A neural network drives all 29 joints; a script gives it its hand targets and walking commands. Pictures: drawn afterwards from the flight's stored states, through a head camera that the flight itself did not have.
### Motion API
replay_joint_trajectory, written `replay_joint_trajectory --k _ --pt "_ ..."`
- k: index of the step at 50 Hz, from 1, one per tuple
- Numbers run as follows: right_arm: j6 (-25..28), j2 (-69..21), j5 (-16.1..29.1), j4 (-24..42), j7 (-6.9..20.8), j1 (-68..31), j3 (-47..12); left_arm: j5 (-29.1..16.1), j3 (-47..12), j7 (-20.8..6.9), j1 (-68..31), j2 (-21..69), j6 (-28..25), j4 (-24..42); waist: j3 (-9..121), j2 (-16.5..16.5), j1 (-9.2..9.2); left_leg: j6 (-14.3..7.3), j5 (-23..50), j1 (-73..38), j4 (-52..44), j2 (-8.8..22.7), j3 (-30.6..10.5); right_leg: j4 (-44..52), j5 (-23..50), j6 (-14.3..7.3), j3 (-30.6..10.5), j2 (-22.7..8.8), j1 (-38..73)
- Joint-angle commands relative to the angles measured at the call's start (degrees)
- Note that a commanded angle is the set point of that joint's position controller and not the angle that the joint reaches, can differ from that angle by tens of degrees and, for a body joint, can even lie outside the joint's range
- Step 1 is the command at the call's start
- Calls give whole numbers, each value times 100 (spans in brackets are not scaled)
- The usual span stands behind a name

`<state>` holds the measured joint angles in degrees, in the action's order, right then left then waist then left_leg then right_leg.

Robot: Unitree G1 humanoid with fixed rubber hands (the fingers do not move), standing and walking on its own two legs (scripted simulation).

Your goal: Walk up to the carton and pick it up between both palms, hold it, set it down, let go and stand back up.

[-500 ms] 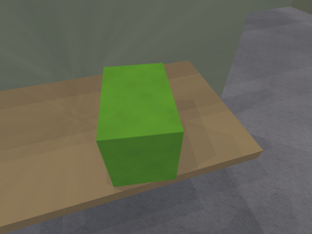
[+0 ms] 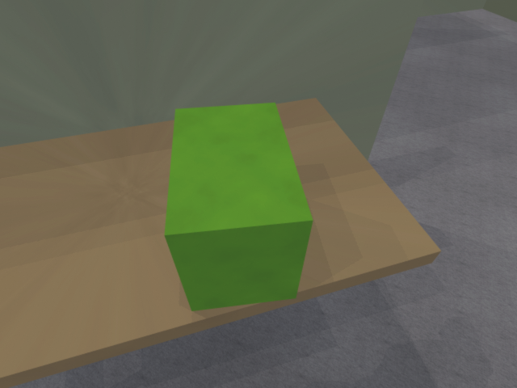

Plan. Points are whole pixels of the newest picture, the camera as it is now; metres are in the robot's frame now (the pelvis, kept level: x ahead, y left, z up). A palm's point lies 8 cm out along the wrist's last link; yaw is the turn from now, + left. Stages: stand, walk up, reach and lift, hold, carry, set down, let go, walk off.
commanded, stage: stand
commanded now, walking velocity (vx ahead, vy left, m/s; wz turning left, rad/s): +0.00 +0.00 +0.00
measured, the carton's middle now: (235, 202) +0.44 +0.04 +0.05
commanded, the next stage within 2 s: none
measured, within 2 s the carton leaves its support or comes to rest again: neither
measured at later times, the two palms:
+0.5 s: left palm out of the picture +0.02 +0.22 -0.14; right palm out of the picture -0.04 -0.21 -0.15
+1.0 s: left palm out of the picture +0.02 +0.21 -0.14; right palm out of the picture -0.05 -0.21 -0.15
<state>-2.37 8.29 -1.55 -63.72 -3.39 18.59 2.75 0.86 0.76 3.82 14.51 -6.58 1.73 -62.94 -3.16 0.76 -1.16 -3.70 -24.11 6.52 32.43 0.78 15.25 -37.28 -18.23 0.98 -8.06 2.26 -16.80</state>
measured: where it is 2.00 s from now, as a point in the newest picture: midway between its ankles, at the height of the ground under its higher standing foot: outside the picture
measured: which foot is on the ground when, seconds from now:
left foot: down 0.00-1.00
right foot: down 0.00-1.00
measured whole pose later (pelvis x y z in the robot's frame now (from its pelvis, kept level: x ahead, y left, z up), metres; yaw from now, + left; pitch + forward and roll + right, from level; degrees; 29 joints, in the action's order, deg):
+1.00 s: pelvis +0.01 +0.00 +0.00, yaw -1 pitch -3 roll +0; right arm -1.8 7.5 -1.4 -65.5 -3.4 19.2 1.4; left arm 0.6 -0.1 3.8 13.1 -7.0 1.9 -64.4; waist -5.1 0.9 -1.7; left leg -3.3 -23.9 3.4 30.3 1.1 15.8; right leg -35.5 -18.0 0.9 -8.5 2.7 -14.0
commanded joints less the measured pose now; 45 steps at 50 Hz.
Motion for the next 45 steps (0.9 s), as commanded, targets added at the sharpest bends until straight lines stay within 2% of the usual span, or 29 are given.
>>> replay_joint_trajectory --k 1,9,10,12,14,17,20,23,24,27,28,31,32,33,34,40,43,45 --pt "27 544 -2 84 -35 602 91 2 40 -6 250 -461 -76 206 -234 -200 -2 -299 1504 6 -884 922 -830 363 2154 -354 55 -301 -401" --pt "26 548 1 89 -38 641 90 -5 29 2 174 -471 -66 196 -198 -195 -19 -333 1583 -32 -881 967 -872 280 2095 -342 94 -291 -415" --pt "41 410 14 49 -44 705 29 10 21 -1 199 -463 -64 182 -245 -67 -87 -335 1778 -178 -955 1080 -999 260 2103 -331 14 -277 -471" --pt "63 482 24 12 -45 760 34 -8 1 -5 205 -390 -66 165 -162 -79 -94 -377 2182 -289 -981 1206 -1009 266 2020 -299 106 -273 -386" --pt "62 462 15 -2 -52 662 19 -13 2 -8 211 -436 -65 153 -212 -142 -45 -336 2080 -244 -961 1135 -920 346 2088 -312 43 -291 -300" --pt "59 469 23 -43 -42 685 14 -20 -8 -12 130 -448 -66 157 -313 -61 -78 -217 2193 -241 -914 978 -812 414 2363 -339 -15 -303 -231" --pt "65 473 17 -88 -32 686 6 -25 3 -6 179 -491 -52 133 -298 -104 -55 -201 2032 -276 -931 931 -797 491 2341 -346 -74 -312 -169" --pt "63 496 11 -105 -28 706 -3 -13 -6 -3 142 -470 -36 127 -378 -157 -76 -236 1763 -190 -1076 1030 -863 468 2131 -327 -37 -280 -194" --pt "58 481 8 -122 -25 693 -6 -18 -11 -3 173 -431 -29 112 -428 -112 -64 -232 1640 -194 -1117 1026 -865 485 2070 -323 -44 -279 -220" --pt "68 415 23 -144 -19 759 -43 -20 -7 -18 131 -471 -39 105 -396 -252 -67 -201 1664 -217 -1072 969 -847 550 2141 -334 -91 -289 -189" --pt "68 445 9 -136 -26 720 -33 -11 -20 -21 138 -427 -31 99 -457 -160 -60 -202 1616 -175 -1107 1000 -859 553 2088 -329 -71 -285 -194" --pt "63 427 20 -157 -23 784 -44 -21 -23 -13 153 -451 -35 83 -362 -213 -65 -211 1755 -286 -1088 1001 -848 538 2108 -322 -59 -276 -200" --pt "69 387 4 -176 -29 817 -52 -11 -23 -11 145 -433 -39 79 -397 -135 -69 -212 1877 -318 -1086 1029 -845 527 2126 -328 -43 -288 -204" --pt "72 426 11 -169 -25 796 -48 -15 -19 -14 127 -460 -42 87 -331 -227 -69 -207 1886 -336 -1063 1018 -832 538 2161 -331 -61 -287 -186" --pt "72 418 13 -173 -21 776 -53 -23 -23 -15 129 -455 -44 85 -383 -116 -54 -203 1781 -308 -1091 991 -823 543 2077 -334 -85 -295 -232" --pt "77 408 12 -193 -25 788 -56 -18 -17 -5 111 -501 -62 68 -337 -207 -55 -202 1884 -356 -1034 1006 -806 537 2210 -331 -72 -296 -177" --pt "79 440 13 -180 -25 830 -53 -23 -28 -2 143 -497 -50 66 -302 -69 -66 -197 2018 -404 -1009 993 -794 515 2186 -339 -51 -288 -222" --pt "75 440 -7 -161 -32 766 -55 -27 -27 -11 167 -509 -48 61 -381 -43 -42 -222 1840 -340 -1047 1047 -810 507 2143 -323 -34 -291 -231"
